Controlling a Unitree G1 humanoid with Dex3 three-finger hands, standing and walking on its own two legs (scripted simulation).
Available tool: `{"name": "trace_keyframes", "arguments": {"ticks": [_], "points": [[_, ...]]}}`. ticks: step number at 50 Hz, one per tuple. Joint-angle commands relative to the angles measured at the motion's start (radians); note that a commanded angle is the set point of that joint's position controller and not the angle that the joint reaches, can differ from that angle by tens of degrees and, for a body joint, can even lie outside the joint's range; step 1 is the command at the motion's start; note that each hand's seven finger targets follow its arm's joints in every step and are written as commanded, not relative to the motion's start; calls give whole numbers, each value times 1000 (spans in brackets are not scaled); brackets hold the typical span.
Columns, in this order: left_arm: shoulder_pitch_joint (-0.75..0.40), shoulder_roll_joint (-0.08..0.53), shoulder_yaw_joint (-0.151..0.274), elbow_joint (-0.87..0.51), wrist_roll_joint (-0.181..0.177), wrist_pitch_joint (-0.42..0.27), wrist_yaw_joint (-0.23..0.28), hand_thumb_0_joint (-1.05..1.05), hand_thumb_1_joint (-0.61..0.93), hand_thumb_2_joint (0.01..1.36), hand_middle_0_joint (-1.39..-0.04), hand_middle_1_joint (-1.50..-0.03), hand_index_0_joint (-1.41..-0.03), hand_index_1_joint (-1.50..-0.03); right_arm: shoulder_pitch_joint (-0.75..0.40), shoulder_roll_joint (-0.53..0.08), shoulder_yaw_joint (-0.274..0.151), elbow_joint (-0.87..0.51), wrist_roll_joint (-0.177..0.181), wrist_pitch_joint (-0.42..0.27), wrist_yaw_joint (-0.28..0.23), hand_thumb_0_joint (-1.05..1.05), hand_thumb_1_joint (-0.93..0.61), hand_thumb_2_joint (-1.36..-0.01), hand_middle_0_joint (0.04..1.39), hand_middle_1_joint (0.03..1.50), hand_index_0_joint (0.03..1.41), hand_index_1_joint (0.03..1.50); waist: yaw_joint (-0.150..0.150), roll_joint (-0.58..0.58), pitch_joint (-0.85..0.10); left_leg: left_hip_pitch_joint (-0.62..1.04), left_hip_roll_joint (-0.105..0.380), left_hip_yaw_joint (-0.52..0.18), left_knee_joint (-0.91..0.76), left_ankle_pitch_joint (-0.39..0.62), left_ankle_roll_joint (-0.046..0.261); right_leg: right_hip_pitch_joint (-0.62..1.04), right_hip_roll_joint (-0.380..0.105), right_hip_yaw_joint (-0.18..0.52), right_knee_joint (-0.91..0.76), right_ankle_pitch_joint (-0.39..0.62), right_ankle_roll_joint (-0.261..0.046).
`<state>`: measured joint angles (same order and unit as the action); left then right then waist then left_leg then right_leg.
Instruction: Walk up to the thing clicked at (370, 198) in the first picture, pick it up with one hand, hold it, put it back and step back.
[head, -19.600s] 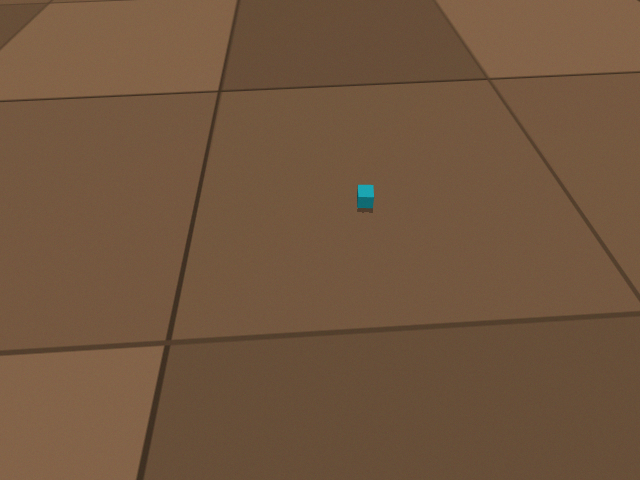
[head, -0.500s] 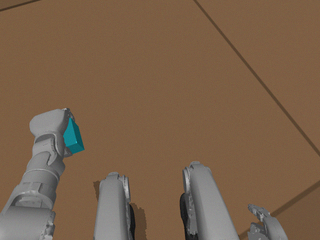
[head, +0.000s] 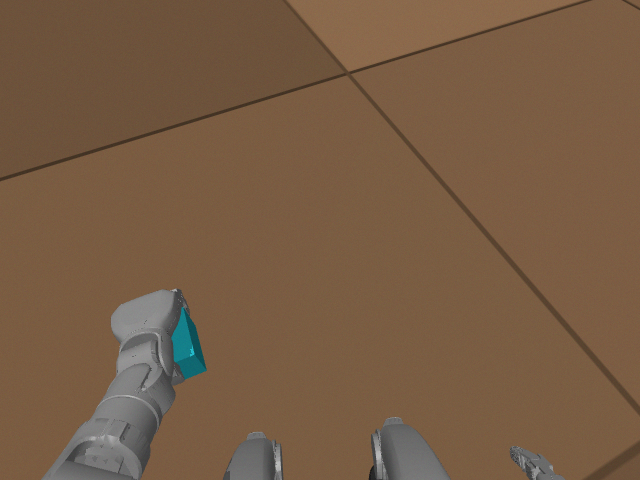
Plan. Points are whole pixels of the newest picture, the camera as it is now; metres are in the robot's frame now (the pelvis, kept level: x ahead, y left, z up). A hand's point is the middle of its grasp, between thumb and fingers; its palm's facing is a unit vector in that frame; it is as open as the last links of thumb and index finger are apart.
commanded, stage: lift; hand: left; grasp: from above
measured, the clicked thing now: (172, 347) +0.34 +0.22 -0.13
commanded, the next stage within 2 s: hold in 0.42 s
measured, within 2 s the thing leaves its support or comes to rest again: neither
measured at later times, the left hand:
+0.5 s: hand (151, 316) +0.34 +0.21 -0.02, palm faces -0.43 -0.15 -0.89, open 10.9 cm
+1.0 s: hand (142, 302) +0.35 +0.21 +0.02, palm faces -0.42 -0.13 -0.90, open 10.9 cm
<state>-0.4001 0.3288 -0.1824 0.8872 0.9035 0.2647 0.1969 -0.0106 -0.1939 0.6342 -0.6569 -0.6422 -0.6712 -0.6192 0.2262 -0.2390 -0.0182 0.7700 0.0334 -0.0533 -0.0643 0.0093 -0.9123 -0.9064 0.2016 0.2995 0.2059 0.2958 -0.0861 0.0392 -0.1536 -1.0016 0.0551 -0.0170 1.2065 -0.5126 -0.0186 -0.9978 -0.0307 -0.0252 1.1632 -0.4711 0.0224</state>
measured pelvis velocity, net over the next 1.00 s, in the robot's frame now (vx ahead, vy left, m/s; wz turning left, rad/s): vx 0.04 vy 0.00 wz -0.01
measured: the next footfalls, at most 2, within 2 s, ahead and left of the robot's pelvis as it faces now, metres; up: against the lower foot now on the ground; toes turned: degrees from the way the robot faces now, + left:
none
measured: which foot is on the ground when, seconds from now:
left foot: down 0.00-1.00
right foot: down 0.00-1.00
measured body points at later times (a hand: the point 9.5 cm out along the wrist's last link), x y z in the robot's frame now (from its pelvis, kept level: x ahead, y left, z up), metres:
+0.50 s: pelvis +0.03 +0.00 +0.07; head +0.07 -0.01 +0.52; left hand +0.36 +0.22 +0.04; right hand +0.12 -0.26 -0.06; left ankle +0.04 +0.13 -0.64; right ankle +0.05 -0.14 -0.64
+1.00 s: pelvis +0.04 +0.00 +0.09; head +0.06 -0.02 +0.54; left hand +0.36 +0.22 +0.07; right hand +0.15 -0.26 -0.04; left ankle +0.04 +0.13 -0.64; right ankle +0.05 -0.14 -0.64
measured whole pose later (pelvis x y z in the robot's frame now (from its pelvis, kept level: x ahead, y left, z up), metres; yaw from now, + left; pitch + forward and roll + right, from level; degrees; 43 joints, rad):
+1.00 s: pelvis +0.04 +0.00 +0.09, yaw -1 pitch +5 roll +0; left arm -0.33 0.28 -0.24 0.81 0.92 0.28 0.13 -0.01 -0.20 0.63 -0.66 -0.62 -0.68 -0.62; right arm 0.24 -0.25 -0.04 0.74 0.04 -0.02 -0.01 0.01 -0.90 -0.90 0.20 0.30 0.20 0.30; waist -0.03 0.04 -0.05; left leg -0.39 0.04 0.04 0.63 -0.32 -0.02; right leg -0.41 -0.04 0.00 0.63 -0.30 0.03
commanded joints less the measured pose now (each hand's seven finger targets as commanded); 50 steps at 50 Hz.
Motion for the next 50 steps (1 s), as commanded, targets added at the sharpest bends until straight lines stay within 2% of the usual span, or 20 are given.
{"name": "trace_keyframes", "arguments": {"ticks": [1, 4, 5, 7, 10, 17, 18, 23, 24, 26, 29, 32, 33, 35, 38, 41, 43, 47, 49, 50], "points": [[-316, 182, 50, -162, 17, -7, 53, 0, 474, 955, -991, -627, -934, -688, 45, -145, -43, -83, -1, -33, -8, 0, -899, -902, 200, 300, 200, 300, 0, 32, -283, 315, -50, 3, -273, 197, 24, 269, 52, -7, -263, 167, -38], [-310, 184, 55, -159, 19, -10, 60, 0, 465, 951, -998, -596, -933, -664, 41, -141, -41, -88, -5, -38, -5, 0, -899, -902, 200, 300, 200, 300, 7, 27, -276, 363, -52, 8, -319, 210, 24, 323, 48, -4, -309, 181, -35], [-293, 156, 43, -160, 16, -8, 62, 0, 457, 950, -993, -596, -930, -662, 46, -139, -41, -87, -2, -36, -4, 0, -900, -902, 200, 300, 200, 300, 6, 24, -270, 383, -53, 7, -335, 228, 24, 342, 48, -1, -322, 199, -36], [-300, 181, 52, -158, 26, -3, 67, 0, 450, 968, -983, -612, -917, -680, 43, -144, -45, -88, -1, -33, -3, 0, -898, -902, 200, 300, 200, 300, 13, 21, -266, 423, -54, 9, -363, 242, 22, 373, 47, 1, -351, 211, -33], [-309, 171, 48, -173, 18, -4, 66, 0, 445, 945, -976, -593, -912, -659, 42, -145, -47, -89, -2, -32, -1, 0, -897, -900, 200, 300, 200, 300, 6, 8, -259, 471, -53, 9, -400, 266, 21, 411, 46, 0, -389, 236, -30], [-299, 153, 31, -196, 12, -15, 42, 0, 429, 898, -960, -563, -897, -628, 42, -147, -52, -98, 1, -26, 6, 0, -894, -899, 200, 300, 200, 300, 9, -10, -247, 557, -60, 24, -465, 351, 21, 512, 43, 8, -463, 320, -23], [-270, 158, 30, -178, 23, -16, 38, 0, 433, 920, -971, -557, -905, -626, 40, -144, -53, -95, 4, -24, 7, 0, -894, -898, 200, 300, 200, 300, 18, -23, -243, 562, -61, 24, -477, 367, 21, 532, 45, 7, -469, 334, -21], [-279, 138, 24, -195, 25, -14, 34, 0, 497, 898, -995, -585, -943, -639, 35, -146, -57, -96, 3, -17, 18, 0, -890, -896, 200, 300, 200, 300, 18, -9, -221, 615, -59, 29, -521, 416, 14, 554, 48, 2, -502, 371, -25], [-287, 158, 33, -208, 29, -15, 34, 0, 512, 920, -1007, -593, -954, -648, 31, -148, -59, -102, 4, -15, 18, 0, -890, -897, 200, 300, 200, 300, 30, -3, -215, 618, -62, 32, -533, 411, 14, 571, 48, 2, -512, 365, -24], [-282, 141, 23, -208, 25, -15, 28, 0, 493, 911, -1004, -561, -946, -622, 28, -150, -58, -108, 5, -14, 23, 0, -889, -897, 200, 300, 200, 300, 23, -21, -208, 636, -62, 34, -546, 421, 15, 587, 48, 2, -525, 375, -24], [-294, 151, 23, -219, 38, -11, 25, 0, 431, 920, -952, -609, -898, -666, 20, -154, -61, -111, 5, -10, 26, 0, -895, -898, 200, 300, 200, 300, 35, 5, -216, 683, -59, 34, -567, 463, 9, 601, 50, -4, -534, 398, -27], [-283, 135, 19, -209, 42, 1, 25, 0, 461, 924, -959, -635, -912, -685, 20, -151, -60, -109, 5, -7, 33, 0, -894, -897, 200, 300, 200, 300, 35, -10, -206, 684, -64, 41, -579, 485, 12, 636, 47, 4, -549, 433, -25], [-310, 122, 8, -212, 38, 3, 22, 0, 487, 924, -974, -638, -930, -684, 13, -149, -61, -108, 4, -8, 34, 0, -893, -896, 200, 300, 200, 300, 28, -24, -200, 678, -64, 39, -583, 482, 15, 640, 50, 5, -554, 437, -23], [-288, 152, 23, -211, 37, 6, 14, 0, 478, 920, -974, -630, -927, -680, 12, -159, -64, -116, 7, -9, 37, 0, -893, -897, 200, 300, 200, 300, 37, -30, -191, 688, -66, 46, -595, 478, 16, 658, 47, 4, -568, 435, -23], [-294, 122, 2, -217, 36, 8, -3, 0, 491, 926, -986, -623, -937, -674, 2, -153, -61, -120, 5, -10, 41, 0, -893, -897, 200, 300, 199, 300, 37, -17, -168, 706, -62, 43, -616, 475, 13, 658, 51, 0, -582, 420, -25], [-279, 148, 17, -229, 36, 6, -11, 0, 512, 890, -984, -629, -944, -671, -3, -157, -63, -132, 6, -10, 45, 0, -893, -897, 200, 300, 199, 300, 49, -5, -166, 707, -62, 47, -634, 465, 11, 677, 52, 0, -594, 410, -27], [-277, 127, 2, -248, 39, 7, -16, 0, 525, 906, -1006, -614, -960, -662, -8, -151, -61, -135, 6, -8, 47, 0, -893, -898, 200, 300, 199, 300, 51, -4, -169, 726, -59, 46, -641, 477, 12, 683, 53, 2, -599, 420, -28], [-263, 141, 8, -263, 39, 8, -24, 0, 510, 912, -1001, -607, -952, -659, -18, -155, -59, -145, 7, -6, 48, 0, -894, -898, 200, 300, 200, 300, 51, -28, -148, 730, -63, 49, -658, 473, 17, 705, 50, 4, -619, 427, -23], [-291, 155, 19, -294, 41, 6, -24, 0, 507, 904, -985, -621, -941, -667, -17, -153, -59, -142, 8, -7, 48, 0, -893, -898, 200, 300, 200, 300, 57, -18, -180, 743, -60, 48, -663, 482, 16, 720, 52, 8, -621, 431, -25], [-255, 150, 17, -271, 45, 9, -27, 0, 513, 922, -998, -619, -949, -669, -26, -153, -59, -145, 8, -6, 49, 0, -894, -898, 200, 300, 199, 300, 62, -26, -160, 744, -62, 50, -669, 474, 15, 726, 51, 4, -627, 421, -24]]}}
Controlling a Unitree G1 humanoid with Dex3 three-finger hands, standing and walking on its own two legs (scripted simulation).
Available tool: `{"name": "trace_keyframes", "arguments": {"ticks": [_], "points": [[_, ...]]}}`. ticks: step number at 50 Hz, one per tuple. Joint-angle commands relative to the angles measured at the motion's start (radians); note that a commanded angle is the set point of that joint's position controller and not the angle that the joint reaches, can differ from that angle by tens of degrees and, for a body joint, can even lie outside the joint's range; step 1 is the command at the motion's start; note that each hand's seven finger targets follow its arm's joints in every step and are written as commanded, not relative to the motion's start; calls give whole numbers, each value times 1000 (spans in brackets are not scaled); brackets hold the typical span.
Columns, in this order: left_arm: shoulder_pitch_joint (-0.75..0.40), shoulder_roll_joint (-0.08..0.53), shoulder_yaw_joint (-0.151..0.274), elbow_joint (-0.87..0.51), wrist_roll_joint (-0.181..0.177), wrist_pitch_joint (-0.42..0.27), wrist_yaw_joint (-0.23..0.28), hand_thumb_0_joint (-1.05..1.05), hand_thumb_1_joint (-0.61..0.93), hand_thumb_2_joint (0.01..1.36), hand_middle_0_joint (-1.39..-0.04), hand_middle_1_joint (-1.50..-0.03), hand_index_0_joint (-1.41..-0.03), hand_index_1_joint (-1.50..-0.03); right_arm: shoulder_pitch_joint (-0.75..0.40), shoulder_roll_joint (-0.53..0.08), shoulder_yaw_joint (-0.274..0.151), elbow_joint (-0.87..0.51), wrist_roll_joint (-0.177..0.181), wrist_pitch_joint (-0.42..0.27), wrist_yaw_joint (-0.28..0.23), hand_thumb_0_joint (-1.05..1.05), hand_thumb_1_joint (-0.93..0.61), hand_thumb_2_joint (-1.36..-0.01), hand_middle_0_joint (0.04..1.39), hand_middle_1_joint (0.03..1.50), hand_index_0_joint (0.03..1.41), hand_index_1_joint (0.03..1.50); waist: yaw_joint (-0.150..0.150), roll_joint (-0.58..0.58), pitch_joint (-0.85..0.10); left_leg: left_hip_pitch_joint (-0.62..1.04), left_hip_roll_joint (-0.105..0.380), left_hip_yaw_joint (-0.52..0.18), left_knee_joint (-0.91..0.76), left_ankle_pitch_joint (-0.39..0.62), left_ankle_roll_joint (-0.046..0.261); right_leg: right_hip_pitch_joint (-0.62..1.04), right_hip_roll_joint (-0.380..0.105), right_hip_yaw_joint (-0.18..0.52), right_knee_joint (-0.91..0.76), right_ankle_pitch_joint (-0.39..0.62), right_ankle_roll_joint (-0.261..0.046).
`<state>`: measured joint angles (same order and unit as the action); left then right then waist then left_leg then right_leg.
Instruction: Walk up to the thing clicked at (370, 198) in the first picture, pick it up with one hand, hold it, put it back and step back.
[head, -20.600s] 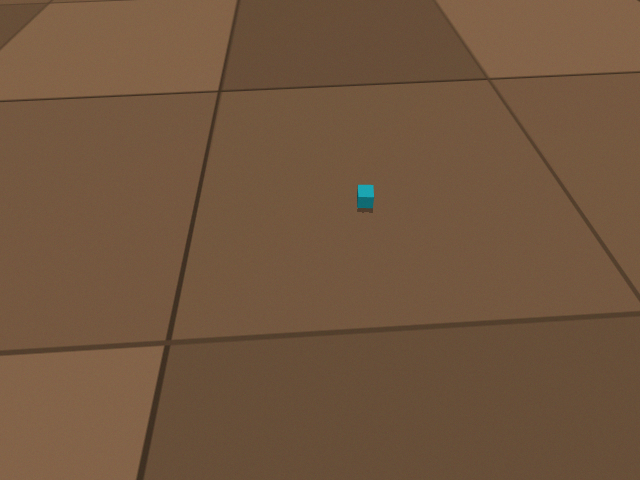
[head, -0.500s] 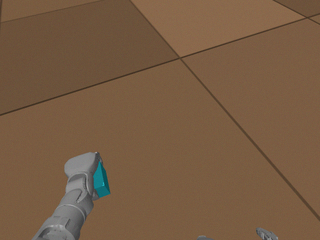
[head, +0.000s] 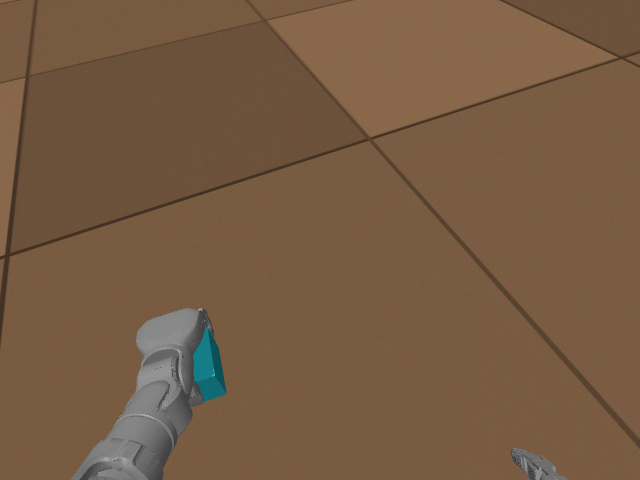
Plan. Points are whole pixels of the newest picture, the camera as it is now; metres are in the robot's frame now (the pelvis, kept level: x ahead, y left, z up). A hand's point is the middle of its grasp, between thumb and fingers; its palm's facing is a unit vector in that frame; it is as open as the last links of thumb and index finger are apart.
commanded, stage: hold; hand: left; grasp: from above
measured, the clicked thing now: (194, 368) +0.31 +0.21 -0.10
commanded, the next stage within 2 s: crouch in 1.42 s
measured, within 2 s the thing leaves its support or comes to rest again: neither
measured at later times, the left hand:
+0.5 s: hand (182, 369) +0.29 +0.21 -0.05, palm faces -0.41 -0.13 -0.90, open 10.9 cm
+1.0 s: hand (170, 373) +0.28 +0.22 -0.03, palm faces -0.42 -0.13 -0.90, open 10.9 cm
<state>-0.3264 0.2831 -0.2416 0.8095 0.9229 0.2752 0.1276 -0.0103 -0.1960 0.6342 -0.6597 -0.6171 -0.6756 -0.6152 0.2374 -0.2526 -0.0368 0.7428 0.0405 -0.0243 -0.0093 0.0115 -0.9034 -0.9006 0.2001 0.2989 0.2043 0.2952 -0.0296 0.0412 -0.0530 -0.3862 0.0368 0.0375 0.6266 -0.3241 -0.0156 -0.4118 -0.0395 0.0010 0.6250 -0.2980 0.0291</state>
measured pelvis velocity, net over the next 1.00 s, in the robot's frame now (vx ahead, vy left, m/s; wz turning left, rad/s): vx -0.01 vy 0.00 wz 0.00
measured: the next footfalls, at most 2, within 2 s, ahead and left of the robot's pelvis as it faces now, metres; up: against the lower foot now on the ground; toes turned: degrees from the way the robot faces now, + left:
none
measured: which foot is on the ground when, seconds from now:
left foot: down 0.00-1.00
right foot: down 0.00-1.00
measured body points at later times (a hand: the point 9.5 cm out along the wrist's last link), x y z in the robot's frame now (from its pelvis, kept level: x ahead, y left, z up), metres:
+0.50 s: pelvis -0.01 +0.00 +0.01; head +0.00 -0.02 +0.46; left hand +0.31 +0.21 +0.00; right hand +0.12 -0.26 -0.11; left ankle +0.00 +0.13 -0.73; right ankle +0.01 -0.14 -0.73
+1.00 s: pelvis -0.01 +0.00 +0.01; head -0.01 -0.02 +0.46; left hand +0.30 +0.22 +0.02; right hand +0.14 -0.25 -0.10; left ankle +0.00 +0.13 -0.73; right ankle +0.01 -0.14 -0.73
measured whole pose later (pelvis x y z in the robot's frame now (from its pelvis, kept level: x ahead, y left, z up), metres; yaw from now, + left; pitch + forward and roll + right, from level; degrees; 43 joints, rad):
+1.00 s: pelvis -0.01 +0.00 +0.01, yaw +0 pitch +0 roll +0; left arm -0.27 0.32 -0.26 0.66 0.94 0.28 -0.01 -0.01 -0.20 0.63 -0.66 -0.60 -0.68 -0.61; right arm 0.19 -0.25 -0.02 0.70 0.05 -0.01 -0.01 0.01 -0.91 -0.91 0.20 0.30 0.20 0.30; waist 0.00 0.05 -0.01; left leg -0.25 0.03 0.04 0.50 -0.25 -0.02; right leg -0.28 -0.04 0.00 0.51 -0.23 0.03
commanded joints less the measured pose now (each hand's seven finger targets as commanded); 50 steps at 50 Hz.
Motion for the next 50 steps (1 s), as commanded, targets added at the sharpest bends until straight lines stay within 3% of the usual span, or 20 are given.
{"name": "trace_keyframes", "arguments": {"ticks": [1, 14, 19, 22, 24, 26, 31, 33, 36, 42, 43, 45, 47, 50], "points": [[-336, 180, 63, -196, 26, -1, 40, 0, 501, 924, -999, -608, -946, -663, -37, -140, -40, -120, 0, -34, -4, 0, -896, -899, 200, 300, 199, 300, -8, -29, -243, 131, -43, -3, -91, 285, 14, 131, 60, -22, -94, 251, -30], [-345, 201, 73, -260, 37, -1, 14, 0, 506, 927, -1001, -603, -948, -659, -64, -137, -39, -134, 2, -32, 0, 0, -896, -900, 199, 300, 199, 300, 10, -20, -247, 172, -44, 0, -129, 290, 16, 171, 57, -20, -130, 256, -29], [-302, 191, 68, -240, 33, 2, 1, 0, 498, 910, -995, -600, -944, -652, -78, -136, -32, -143, 1, -33, 0, 0, -897, -900, 199, 300, 199, 300, 4, -32, -196, 164, -44, 1, -148, 242, 18, 168, 55, -23, -151, 212, -27], [-324, 215, 83, -292, 41, -3, -5, 0, 477, 905, -978, -594, -926, -648, -82, -134, -34, -148, 2, -32, 1, 0, -897, -901, 199, 300, 199, 300, 19, -14, -246, 187, -44, 2, -148, 272, 18, 187, 55, -21, -147, 237, -28], [-319, 193, 64, -303, 39, -2, -12, 0, 499, 923, -1008, -587, -951, -648, -93, -129, -30, -156, 1, -31, 0, 0, -899, -901, 199, 300, 199, 300, 11, -24, -217, 183, -46, 2, -151, 261, 20, 184, 53, -21, -156, 231, -26], [-324, 210, 78, -311, 40, -2, -14, 0, 479, 925, -994, -589, -936, -649, -98, -133, -32, -155, 3, -30, -1, 0, -899, -902, 199, 300, 199, 300, 14, -29, -227, 194, -45, 3, -157, 262, 21, 189, 53, -20, -160, 230, -27], [-325, 197, 61, -323, 42, 4, -35, 0, 485, 882, -982, -593, -935, -643, -106, -130, -27, -162, 3, -31, -2, 0, -899, -901, 199, 300, 199, 300, 10, -40, -205, 188, -46, 1, -166, 237, 23, 184, 53, -20, -173, 207, -25], [-305, 230, 86, -333, 36, 7, -40, 0, 499, 869, -990, -593, -945, -640, -111, -134, -27, -167, 4, -30, -3, 0, -898, -901, 199, 300, 199, 300, 23, -15, -198, 188, -45, 5, -178, 221, 21, 191, 52, -19, -180, 188, -28], [-306, 205, 63, -332, 35, 12, -57, 0, 491, 887, -984, -593, -937, -643, -117, -128, -22, -174, 5, -29, -5, 0, -898, -901, 199, 300, 199, 300, 18, -41, -192, 194, -43, 0, -180, 232, 22, 196, 56, -24, -181, 195, -26], [-295, 239, 88, -358, 40, 7, -76, 0, 481, 883, -981, -601, -934, -651, -135, -125, -17, -182, 7, -28, -9, 0, -901, -903, 199, 300, 199, 300, 26, -44, -187, 200, -51, 6, -189, 206, 27, 202, 47, -12, -199, 171, -23], [-316, 222, 72, -374, 37, 7, -81, 0, 491, 892, -991, -601, -943, -652, -134, -121, -16, -183, 6, -28, -8, 0, -901, -903, 199, 300, 199, 300, 24, -45, -188, 202, -49, 4, -189, 209, 26, 204, 49, -15, -198, 172, -24], [-288, 253, 97, -344, 45, 10, -84, 0, 478, 909, -981, -607, -931, -659, -128, -128, -17, -176, 7, -28, -10, 0, -900, -903, 199, 300, 199, 300, 28, -37, -179, 200, -49, 6, -190, 215, 25, 203, 50, -15, -199, 176, -25], [-328, 225, 69, -361, 39, 2, -91, 0, 484, 905, -990, -608, -941, -660, -130, -122, -16, -176, 5, -30, -10, 0, -903, -903, 199, 300, 199, 300, 19, -25, -178, 207, -43, 2, -194, 210, 22, 193, 54, -18, -197, 172, -27], [-322, 245, 87, -376, 35, -5, -93, 0, 482, 909, -984, -615, -935, -667, -126, -123, -19, -181, 7, -32, -10, 0, -900, -903, 199, 300, 199, 300, 29, -6, -193, 214, -44, 1, -199, 210, 20, 200, 54, -18, -198, 169, -30]]}}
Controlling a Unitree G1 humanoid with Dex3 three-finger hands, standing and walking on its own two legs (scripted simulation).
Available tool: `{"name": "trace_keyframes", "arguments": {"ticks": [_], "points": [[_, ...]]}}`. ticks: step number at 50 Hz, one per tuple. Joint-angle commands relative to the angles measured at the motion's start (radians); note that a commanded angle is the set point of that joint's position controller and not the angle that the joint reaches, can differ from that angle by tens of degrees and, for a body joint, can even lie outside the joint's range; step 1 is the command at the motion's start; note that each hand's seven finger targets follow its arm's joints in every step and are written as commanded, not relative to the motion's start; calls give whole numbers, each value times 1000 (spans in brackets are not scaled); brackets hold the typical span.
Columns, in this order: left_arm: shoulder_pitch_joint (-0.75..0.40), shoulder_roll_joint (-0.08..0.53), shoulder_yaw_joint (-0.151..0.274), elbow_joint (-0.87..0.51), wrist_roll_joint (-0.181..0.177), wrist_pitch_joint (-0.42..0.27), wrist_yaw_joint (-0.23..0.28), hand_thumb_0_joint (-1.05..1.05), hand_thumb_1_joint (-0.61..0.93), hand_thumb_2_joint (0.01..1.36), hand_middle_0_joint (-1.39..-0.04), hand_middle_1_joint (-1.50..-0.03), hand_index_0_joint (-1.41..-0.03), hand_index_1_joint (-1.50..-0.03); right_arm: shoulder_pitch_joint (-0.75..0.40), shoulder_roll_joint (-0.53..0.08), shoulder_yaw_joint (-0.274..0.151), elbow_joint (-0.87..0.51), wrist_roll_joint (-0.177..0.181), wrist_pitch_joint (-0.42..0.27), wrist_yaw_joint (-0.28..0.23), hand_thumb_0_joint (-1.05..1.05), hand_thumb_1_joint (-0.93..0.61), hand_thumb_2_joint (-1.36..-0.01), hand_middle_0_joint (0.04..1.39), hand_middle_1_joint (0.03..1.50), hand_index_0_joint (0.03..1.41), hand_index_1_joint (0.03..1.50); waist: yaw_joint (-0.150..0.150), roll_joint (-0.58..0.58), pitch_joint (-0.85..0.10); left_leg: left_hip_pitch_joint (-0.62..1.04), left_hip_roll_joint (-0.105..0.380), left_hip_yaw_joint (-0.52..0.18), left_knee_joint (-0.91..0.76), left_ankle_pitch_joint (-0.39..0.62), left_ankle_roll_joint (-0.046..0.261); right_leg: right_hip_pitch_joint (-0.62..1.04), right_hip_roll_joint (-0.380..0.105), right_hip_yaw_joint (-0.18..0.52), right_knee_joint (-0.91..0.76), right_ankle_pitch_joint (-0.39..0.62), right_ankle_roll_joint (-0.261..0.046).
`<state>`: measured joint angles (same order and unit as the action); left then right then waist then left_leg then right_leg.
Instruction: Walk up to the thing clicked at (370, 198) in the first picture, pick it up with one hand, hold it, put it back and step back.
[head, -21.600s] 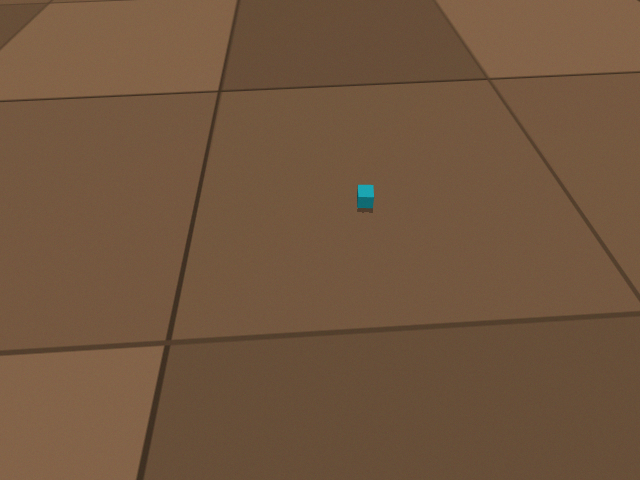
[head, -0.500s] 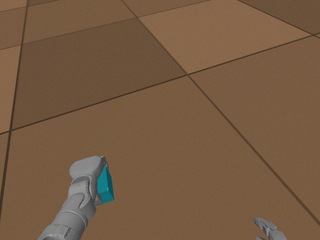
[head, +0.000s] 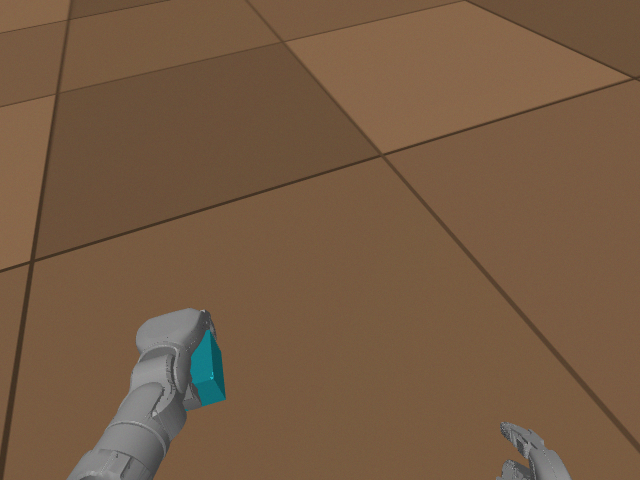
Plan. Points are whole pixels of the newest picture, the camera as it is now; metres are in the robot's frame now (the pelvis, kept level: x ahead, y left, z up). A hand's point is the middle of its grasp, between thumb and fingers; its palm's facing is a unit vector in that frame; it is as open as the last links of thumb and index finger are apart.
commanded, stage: hold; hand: left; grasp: from above
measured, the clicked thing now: (194, 370) +0.30 +0.22 -0.07
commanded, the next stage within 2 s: crouch in 0.42 s
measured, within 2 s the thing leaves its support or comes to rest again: neither
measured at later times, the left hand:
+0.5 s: hand (185, 359) +0.30 +0.22 -0.04, palm faces -0.42 -0.13 -0.90, open 10.9 cm
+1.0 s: hand (202, 387) +0.30 +0.23 -0.14, palm faces -0.48 -0.07 -0.88, open 10.9 cm
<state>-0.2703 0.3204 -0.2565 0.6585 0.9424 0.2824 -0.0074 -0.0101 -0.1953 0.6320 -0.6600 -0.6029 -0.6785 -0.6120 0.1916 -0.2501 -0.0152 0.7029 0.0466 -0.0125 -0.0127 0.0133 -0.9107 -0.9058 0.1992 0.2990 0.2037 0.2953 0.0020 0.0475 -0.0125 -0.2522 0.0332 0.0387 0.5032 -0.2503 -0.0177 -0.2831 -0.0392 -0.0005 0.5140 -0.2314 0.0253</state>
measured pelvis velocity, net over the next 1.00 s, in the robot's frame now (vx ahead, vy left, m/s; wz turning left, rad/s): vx -0.01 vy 0.00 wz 0.00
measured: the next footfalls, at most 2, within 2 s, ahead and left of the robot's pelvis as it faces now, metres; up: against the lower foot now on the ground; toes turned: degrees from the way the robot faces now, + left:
none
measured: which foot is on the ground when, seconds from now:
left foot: down 0.00-1.00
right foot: down 0.00-1.00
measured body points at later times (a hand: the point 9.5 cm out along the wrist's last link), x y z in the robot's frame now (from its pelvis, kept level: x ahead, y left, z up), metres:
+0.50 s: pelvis +0.01 +0.00 +0.00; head +0.01 -0.02 +0.45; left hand +0.32 +0.23 +0.01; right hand +0.15 -0.25 -0.11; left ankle +0.01 +0.13 -0.74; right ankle +0.03 -0.14 -0.74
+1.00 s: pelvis -0.01 +0.00 -0.03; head +0.06 +0.01 +0.42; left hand +0.32 +0.23 -0.09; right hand +0.09 -0.27 -0.15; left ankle +0.01 +0.13 -0.74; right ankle +0.03 -0.14 -0.74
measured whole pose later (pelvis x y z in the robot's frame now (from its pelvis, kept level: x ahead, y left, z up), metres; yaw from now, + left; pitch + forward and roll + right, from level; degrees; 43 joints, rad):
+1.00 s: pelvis -0.01 +0.00 -0.03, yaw +0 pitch +10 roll +0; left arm -0.45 0.28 -0.18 1.12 1.04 0.14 0.30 -0.01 -0.15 0.60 -0.62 -0.66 -0.64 -0.62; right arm 0.23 -0.25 -0.05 0.75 0.01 -0.02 0.02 0.01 -0.89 -0.90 0.20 0.30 0.21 0.29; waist -0.05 -0.01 -0.05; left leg -0.60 0.04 0.02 0.77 -0.35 -0.02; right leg -0.61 -0.03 0.00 0.75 -0.31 0.03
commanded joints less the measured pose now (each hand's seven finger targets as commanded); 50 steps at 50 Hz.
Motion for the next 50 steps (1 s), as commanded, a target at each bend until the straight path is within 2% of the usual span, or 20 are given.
{"name": "trace_keyframes", "arguments": {"ticks": [1, 7, 11, 14, 17, 19, 21, 22, 23, 25, 26, 27, 30, 32, 35, 37, 42, 43, 47, 50], "points": [[-376, 193, 91, -214, 14, -14, 38, 0, 500, 906, -990, -623, -945, -670, -84, -121, -38, -141, 0, -45, -8, 0, -899, -902, 199, 300, 199, 300, -7, -27, -225, 73, -42, 0, -74, 130, 25, 67, 53, -17, -91, 97, -24], [-413, 225, 109, -234, 22, -28, 39, 0, 485, 884, -993, -587, -944, -639, -79, -126, -42, -138, 1, -42, -12, 0, -900, -902, 199, 300, 199, 300, -2, -10, -260, 102, -37, 0, -70, 199, 19, 87, 58, -17, -80, 156, -28], [-383, 192, 89, -186, 16, -34, 42, 0, 487, 878, -978, -619, -937, -662, -74, -126, -43, -136, 2, -44, -9, 0, -899, -902, 199, 300, 199, 300, -3, -35, -210, 76, -37, 0, -82, 147, 22, 72, 56, -18, -97, 110, -28], [-373, 202, 100, -217, 11, -36, 40, 0, 486, 893, -984, -613, -939, -661, -74, -126, -47, -143, 2, -43, -7, 0, -900, -902, 199, 300, 199, 300, 5, -18, -255, 95, -40, 3, -76, 178, 21, 96, 53, -16, -90, 138, -27], [-351, 189, 91, -203, 22, -29, 49, 0, 485, 889, -1001, -577, -949, -633, -77, -123, -45, -141, 2, -38, -5, 0, -901, -903, 199, 300, 199, 300, 0, -42, -236, 95, -40, 1, -74, 192, 23, 96, 53, -19, -93, 152, -25], [-381, 232, 127, -202, 23, -31, 59, 0, 466, 885, -976, -589, -927, -641, -70, -124, -48, -132, 1, -36, -7, 0, -899, -902, 199, 300, 199, 300, 5, -19, -245, 90, -41, 5, -73, 198, 22, 99, 53, -19, -92, 160, -27], [-432, 208, 99, -226, 31, -33, 65, 0, 475, 888, -984, -595, -936, -646, -66, -125, -48, -130, -1, -36, -5, 0, -900, -902, 199, 300, 199, 300, -7, -28, -259, 103, -40, 4, -70, 203, 22, 95, 54, -17, -88, 168, -25], [-440, 222, 111, -217, 36, -31, 69, 0, 474, 877, -974, -605, -930, -651, -63, -123, -47, -126, 0, -37, -6, 0, -900, -902, 199, 300, 199, 300, -4, -13, -259, 102, -42, 8, -69, 204, 23, 97, 52, -17, -91, 169, -26], [-394, 228, 128, -183, 30, -26, 74, 0, 461, 867, -972, -583, -925, -632, -61, -128, -49, -121, -1, -36, -5, 0, -900, -902, 199, 300, 199, 300, 0, -19, -249, 97, -41, 7, -71, 201, 21, 103, 53, -18, -92, 163, -26], [-405, 189, 93, -193, 27, -23, 69, 0, 469, 876, -974, -595, -929, -643, -59, -129, -52, -124, 0, -35, -1, 0, -899, -902, 199, 300, 199, 300, -4, -16, -263, 104, -37, 6, -70, 227, 19, 106, 56, -21, -83, 187, -30], [-394, 205, 105, -162, 26, -18, 68, 0, 549, 801, -981, -675, -988, -703, -59, -133, -53, -118, -1, -34, -2, 0, -903, -906, 200, 300, 200, 300, -2, -22, -251, 103, -35, 4, -71, 234, 18, 107, 57, -23, -84, 191, -29], [-373, 198, 102, -160, 22, -17, 68, 0, 476, 843, -901, -677, -908, -680, -60, -130, -53, -122, -2, -34, -2, 0, -858, -890, 201, 300, 201, 300, 0, -28, -244, 97, -36, 2, -70, 233, 20, 107, 56, -26, -86, 191, -28], [-345, 160, 80, -137, 23, -19, 67, 0, 573, 892, -983, -703, -974, -714, -55, -128, -52, -126, -2, -34, 1, 0, -873, -894, 200, 300, 200, 300, -9, -40, -213, 82, -38, 4, -74, 206, 21, 87, 55, -24, -93, 169, -28], [-314, 172, 97, -98, 25, -30, 80, 0, 598, 897, -995, -715, -988, -723, -51, -128, -55, -123, -1, -33, 3, 0, -872, -894, 200, 300, 200, 300, -8, -62, -190, 65, -39, 4, -72, 191, 22, 78, 54, -25, -95, 153, -27], [-311, 154, 94, -58, 33, -54, 121, 0, 610, 895, -1019, -703, -1008, -715, -34, -129, -56, -120, -4, -31, 8, 0, -876, -895, 200, 300, 200, 300, -20, -76, -170, 46, -41, 8, -63, 169, 22, 58, 50, -20, -90, 137, -27], [-367, 166, 109, -24, 44, -68, 165, 0, 606, 897, -1009, -715, -1001, -724, -18, -132, -64, -104, -8, -28, 13, 0, -875, -895, 199, 300, 200, 300, -26, -74, -187, 39, -42, 9, -50, 167, 22, 46, 47, -19, -80, 138, -26], [-456, 130, 94, 123, 71, -108, 271, 0, 603, 872, -975, -755, -983, -748, 44, -138, -72, -52, -17, -19, 20, 0, -876, -893, 199, 299, 199, 299, -74, -74, -207, -27, -40, 13, 21, 148, 22, -52, 47, -12, -22, 139, -27], [-484, 149, 107, 163, 81, -117, 291, 0, 604, 888, -985, -753, -989, -750, 53, -140, -74, -40, -21, -19, 18, 0, -876, -893, 199, 299, 199, 299, -72, -70, -216, -60, -39, 14, 48, 131, 20, -76, 47, -13, 0, 120, -29], [-547, 122, 121, 306, 111, -148, 373, 0, 613, 842, -959, -789, -982, -766, 100, -152, -86, -2, -42, -29, 23, 0, -877, -890, 199, 299, 199, 299, -97, -39, -288, -229, -28, 8, 228, 91, 6, -263, 51, -10, 177, 82, -38], [-599, 144, 155, 389, 133, -172, 439, 0, 567, 819, -940, -757, -959, -738, 119, -151, -92, -16, -54, -40, 27, 0, -880, -892, 199, 299, 199, 299, -98, -11, -361, -404, -29, 1, 382, 34, 0, -423, 52, -12, 338, 33, -42]]}}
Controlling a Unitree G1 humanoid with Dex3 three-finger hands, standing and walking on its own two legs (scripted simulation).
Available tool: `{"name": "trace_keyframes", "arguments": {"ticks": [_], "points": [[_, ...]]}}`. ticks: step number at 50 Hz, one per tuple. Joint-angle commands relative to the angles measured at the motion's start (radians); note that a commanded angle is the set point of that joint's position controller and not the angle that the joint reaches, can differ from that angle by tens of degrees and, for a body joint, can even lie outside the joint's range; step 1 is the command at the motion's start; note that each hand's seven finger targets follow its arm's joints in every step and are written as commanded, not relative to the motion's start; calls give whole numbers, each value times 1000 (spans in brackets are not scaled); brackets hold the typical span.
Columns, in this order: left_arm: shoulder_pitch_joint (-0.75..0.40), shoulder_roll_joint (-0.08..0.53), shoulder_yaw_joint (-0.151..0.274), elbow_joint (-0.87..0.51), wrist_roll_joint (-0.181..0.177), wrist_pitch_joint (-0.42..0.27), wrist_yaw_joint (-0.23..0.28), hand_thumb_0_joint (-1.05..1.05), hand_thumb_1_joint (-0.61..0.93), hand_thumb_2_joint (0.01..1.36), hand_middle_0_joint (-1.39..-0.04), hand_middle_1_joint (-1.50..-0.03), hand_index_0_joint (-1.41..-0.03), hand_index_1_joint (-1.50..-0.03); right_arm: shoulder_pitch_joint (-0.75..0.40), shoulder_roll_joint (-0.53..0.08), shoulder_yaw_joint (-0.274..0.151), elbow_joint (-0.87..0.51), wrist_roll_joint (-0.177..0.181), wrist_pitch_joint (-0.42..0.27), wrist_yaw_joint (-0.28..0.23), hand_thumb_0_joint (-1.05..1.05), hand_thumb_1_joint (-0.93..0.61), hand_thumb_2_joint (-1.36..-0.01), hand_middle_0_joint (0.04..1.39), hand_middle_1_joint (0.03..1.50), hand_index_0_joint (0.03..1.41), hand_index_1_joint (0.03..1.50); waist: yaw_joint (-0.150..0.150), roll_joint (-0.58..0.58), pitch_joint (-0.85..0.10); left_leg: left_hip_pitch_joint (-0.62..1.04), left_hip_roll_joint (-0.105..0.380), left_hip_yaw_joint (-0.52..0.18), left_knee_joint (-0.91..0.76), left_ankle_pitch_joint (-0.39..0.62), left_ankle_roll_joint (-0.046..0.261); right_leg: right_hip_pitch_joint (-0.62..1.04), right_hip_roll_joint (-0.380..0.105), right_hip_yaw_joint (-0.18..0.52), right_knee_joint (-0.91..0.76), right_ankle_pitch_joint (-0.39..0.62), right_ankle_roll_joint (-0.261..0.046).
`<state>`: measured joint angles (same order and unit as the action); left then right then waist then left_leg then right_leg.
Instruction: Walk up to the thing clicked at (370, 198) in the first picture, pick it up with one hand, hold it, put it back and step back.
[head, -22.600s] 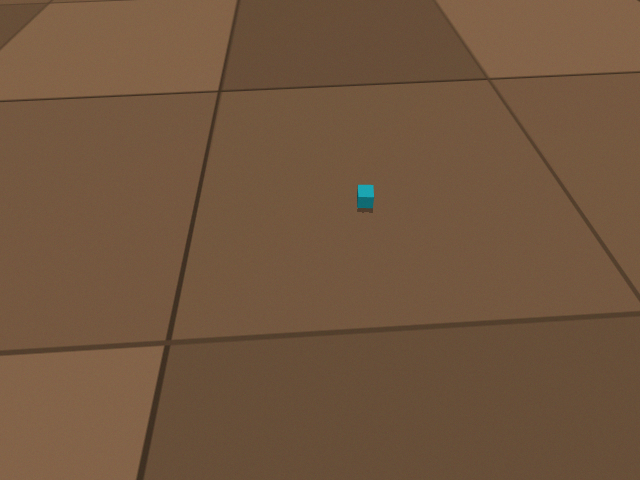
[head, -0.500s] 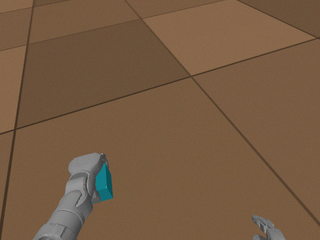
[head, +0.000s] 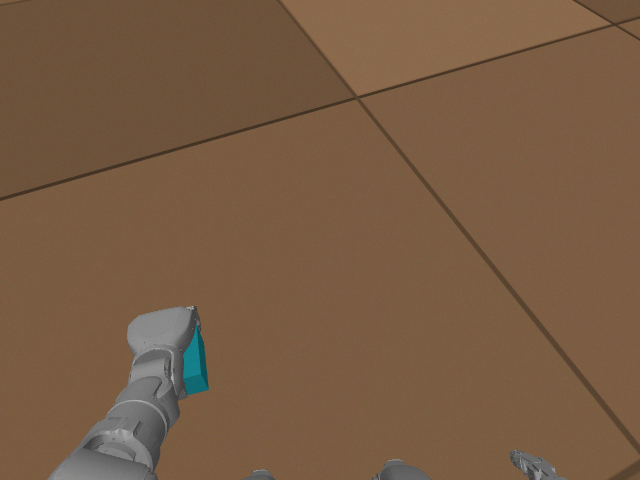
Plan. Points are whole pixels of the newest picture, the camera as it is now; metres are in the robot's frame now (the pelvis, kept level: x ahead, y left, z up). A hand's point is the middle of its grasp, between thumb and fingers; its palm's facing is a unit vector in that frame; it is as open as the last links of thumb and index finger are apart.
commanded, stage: crouch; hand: left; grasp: from above
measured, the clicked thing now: (179, 362) +0.31 +0.23 -0.15
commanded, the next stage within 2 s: lower in 1.44 s
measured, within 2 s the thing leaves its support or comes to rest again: neither
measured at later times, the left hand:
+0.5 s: hand (211, 365) +0.38 +0.23 -0.37, palm faces -0.45 -0.09 -0.89, open 10.9 cm
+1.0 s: hand (220, 370) +0.41 +0.24 -0.50, palm faces -0.43 -0.11 -0.90, open 10.9 cm
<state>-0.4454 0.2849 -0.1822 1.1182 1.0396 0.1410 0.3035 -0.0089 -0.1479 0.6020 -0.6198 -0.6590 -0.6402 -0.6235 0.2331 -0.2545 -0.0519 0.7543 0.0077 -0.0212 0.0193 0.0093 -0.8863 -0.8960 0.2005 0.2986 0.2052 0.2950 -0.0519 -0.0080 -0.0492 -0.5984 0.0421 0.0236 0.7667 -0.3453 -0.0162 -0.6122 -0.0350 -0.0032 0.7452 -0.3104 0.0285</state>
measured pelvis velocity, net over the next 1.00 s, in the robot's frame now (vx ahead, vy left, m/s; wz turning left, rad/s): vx -0.06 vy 0.00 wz -0.04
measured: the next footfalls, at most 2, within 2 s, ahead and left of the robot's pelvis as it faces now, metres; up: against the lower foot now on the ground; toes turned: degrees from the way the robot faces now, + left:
none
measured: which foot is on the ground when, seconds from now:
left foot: down 0.00-1.00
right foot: down 0.00-1.00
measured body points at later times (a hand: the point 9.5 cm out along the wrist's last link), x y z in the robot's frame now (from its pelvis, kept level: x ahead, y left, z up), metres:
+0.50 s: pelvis -0.04 +0.00 -0.22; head +0.15 +0.01 +0.19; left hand +0.40 +0.23 -0.32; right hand +0.00 -0.25 -0.35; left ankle +0.02 +0.13 -0.71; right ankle +0.03 -0.14 -0.71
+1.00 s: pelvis -0.06 +0.00 -0.33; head +0.18 +0.03 +0.04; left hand +0.42 +0.25 -0.45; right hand -0.02 -0.28 -0.45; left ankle +0.01 +0.13 -0.71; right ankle +0.03 -0.14 -0.71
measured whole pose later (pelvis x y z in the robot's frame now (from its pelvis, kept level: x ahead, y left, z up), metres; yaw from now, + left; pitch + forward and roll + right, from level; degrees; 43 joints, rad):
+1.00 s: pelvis -0.06 +0.00 -0.33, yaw -2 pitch +38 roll -5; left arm -0.94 0.57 0.11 1.43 1.12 0.03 0.43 -0.01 -0.13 0.58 -0.62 -0.66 -0.64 -0.62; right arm 0.16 -0.27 0.00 0.77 -0.13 -0.13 0.12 0.00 -0.91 -0.90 0.20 0.30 0.21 0.29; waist -0.23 0.02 -0.12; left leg -2.11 0.03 -0.10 2.16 -0.72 -0.03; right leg -2.09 -0.03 -0.03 2.10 -0.66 0.03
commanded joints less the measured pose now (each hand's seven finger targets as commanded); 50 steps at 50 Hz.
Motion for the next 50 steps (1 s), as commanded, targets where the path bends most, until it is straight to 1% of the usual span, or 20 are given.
{"name": "trace_keyframes", "arguments": {"ticks": [1, 4, 7, 10, 14, 16, 17, 18, 20, 25, 28, 31, 32, 34, 37, 38, 43, 44, 45, 50], "points": [[-440, 157, 75, -40, 38, -35, 148, 0, 562, 779, -919, -761, -947, -732, 87, -147, -58, -68, -18, -33, -5, 0, -881, -891, 199, 299, 199, 299, -52, 70, -357, -95, -38, 15, 160, 109, -5, -141, 45, -11, 153, 98, -48], [-525, 244, 129, -27, 44, -40, 200, 0, 565, 744, -920, -727, -948, -698, 107, -160, -65, -66, -25, -39, -6, 0, -876, -890, 199, 299, 200, 299, -48, 94, -487, -219, -33, 3, 291, 103, -2, -265, 53, -25, 288, 81, -57], [-534, 227, 130, 42, 23, -30, 216, 0, 569, 790, -942, -720, -957, -704, 113, -161, -62, -63, -37, -46, -2, 0, -875, -890, 199, 299, 200, 299, -69, 102, -558, -372, -34, -6, 414, 78, 8, -384, 54, -32, 407, 58, -62], [-582, 294, 174, 48, 6, -22, 226, 0, 525, 800, -915, -737, -928, -725, 113, -170, -63, -66, -48, -48, 1, 0, -875, -890, 200, 299, 200, 299, -68, 136, -636, -479, -35, -15, 483, -5, 9, -453, 51, -36, 493, -9, -66], [-631, 292, 199, 58, -13, -6, 222, 0, 468, 785, -878, -731, -890, -720, 113, -171, -66, -47, -64, -56, 8, 0, -875, -891, 200, 299, 200, 299, -91, 162, -732, -541, -27, -41, 577, 0, 8, -570, 48, -54, 619, -9, -71], [-589, 328, 224, 113, -8, 0, 213, 0, 444, 788, -849, -744, -865, -729, 107, -176, -62, -35, -70, -58, 11, 0, -875, -891, 200, 299, 200, 299, -89, 158, -698, -618, -27, -48, 618, -35, 8, -641, 46, -59, 663, -45, -73], [-641, 358, 236, 72, -8, -10, 209, 0, 447, 774, -841, -762, -863, -740, 110, -175, -63, -37, -74, -60, 12, 0, -878, -891, 200, 299, 200, 299, -97, 154, -727, -648, -28, -48, 650, -61, 15, -651, 44, -58, 680, -59, -70], [-641, 325, 221, 95, -7, -16, 198, 0, 443, 789, -835, -772, -858, -749, 111, -168, -58, -36, -77, -63, 14, 0, -878, -891, 200, 299, 200, 299, -121, 134, -723, -691, -29, -46, 679, -89, 20, -675, 43, -60, 697, -77, -67], [-651, 356, 229, 103, -1, -34, 183, 0, 454, 784, -836, -782, -863, -754, 109, -173, -53, -35, -78, -68, 13, 0, -878, -890, 200, 299, 200, 299, -131, 115, -704, -746, -31, -53, 733, -127, 27, -753, 39, -62, 738, -114, -66], [-746, 452, 260, 22, 52, -96, 168, 0, 464, 829, -849, -816, -878, -787, 138, -180, -37, -22, -89, -83, 17, 0, -889, -894, 200, 299, 200, 299, -146, 168, -806, -797, -40, -44, 868, -96, 30, -823, 30, -62, 851, -82, -62], [-782, 462, 263, 40, 75, -117, 173, 0, 458, 843, -855, -815, -881, -789, 145, -189, -35, -10, -99, -93, 19, 0, -892, -896, 199, 299, 200, 299, -162, 204, -811, -815, -38, -49, 924, -100, 25, -910, 29, -72, 905, -97, -64], [-772, 471, 287, 67, 76, -117, 192, 0, 484, 864, -867, -841, -896, -812, 153, -194, -28, -4, -115, -102, 30, 0, -892, -895, 199, 299, 200, 299, -162, 222, -824, -825, -37, -46, 974, -78, 24, -938, 22, -76, 944, -77, -62], [-772, 443, 272, 76, 72, -112, 195, 0, 492, 868, -882, -829, -907, -805, 147, -192, -23, -7, -117, -105, 37, 0, -894, -896, 199, 299, 200, 299, -160, 239, -856, -824, -37, -40, 991, -55, 24, -935, 25, -74, 962, -53, -62], [-784, 492, 304, 95, 77, -102, 204, 0, 503, 891, -898, -819, -917, -800, 153, -207, -25, 0, -124, -111, 45, 0, -893, -896, 199, 299, 200, 299, -157, 258, -870, -814, -36, -46, 1022, -17, 21, -970, 22, -80, 1001, -30, -62], [-832, 487, 292, 101, 74, -100, 201, 0, 518, 901, -922, -803, -935, -791, 143, -199, -24, 2, -128, -109, 58, 0, -895, -897, 199, 299, 200, 299, -179, 256, -831, -891, -33, -41, 1062, -70, 28, -998, 29, -80, 1026, -57, -60], [-808, 478, 281, 129, 72, -96, 199, 0, 515, 880, -925, -774, -936, -764, 137, -202, -23, 5, -127, -110, 61, 0, -895, -897, 199, 299, 200, 299, -172, 238, -808, -925, -34, -36, 1073, -94, 31, -1009, 32, -81, 1030, -74, -58], [-863, 517, 301, 89, 78, -108, 181, 0, 515, 881, -928, -767, -937, -758, 154, -219, -22, 11, -134, -113, 73, 0, -896, -897, 200, 299, 200, 299, -187, 308, -827, -915, -32, -50, 1117, -57, 19, -1067, 26, -95, 1112, -61, -64], [-829, 501, 291, 139, 78, -105, 179, 0, 520, 876, -936, -757, -944, -750, 149, -222, -20, 11, -133, -112, 77, 0, -896, -898, 200, 299, 200, 299, -184, 290, -801, -929, -31, -50, 1128, -65, 20, -1085, 30, -98, 1118, -67, -64], [-858, 535, 306, 110, 81, -112, 179, 0, 520, 877, -941, -750, -946, -745, 155, -223, -20, 16, -134, -111, 80, 0, -896, -897, 200, 299, 200, 299, -192, 277, -792, -963, -32, -46, 1143, -75, 25, -1085, 34, -97, 1120, -67, -61], [-858, 562, 321, 174, 88, -125, 184, 0, 498, 851, -921, -737, -927, -731, 157, -233, -11, 13, -143, -114, 100, 0, -895, -897, 200, 299, 200, 299, -197, 263, -766, -1052, -37, -36, 1193, -113, 33, -1103, 34, -96, 1160, -96, -57]]}}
